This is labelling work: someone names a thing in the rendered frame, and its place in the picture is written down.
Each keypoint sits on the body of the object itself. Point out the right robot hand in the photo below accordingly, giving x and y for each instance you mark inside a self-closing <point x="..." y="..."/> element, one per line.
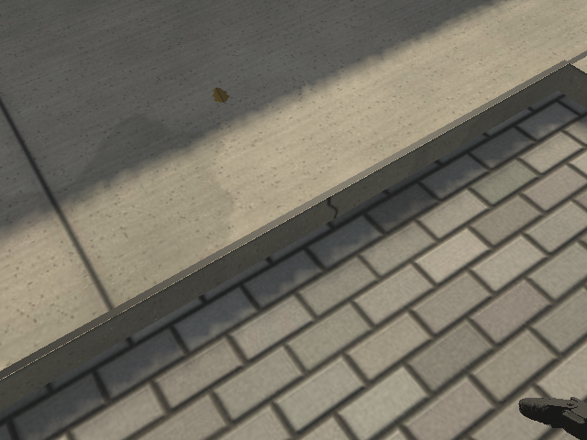
<point x="571" y="415"/>

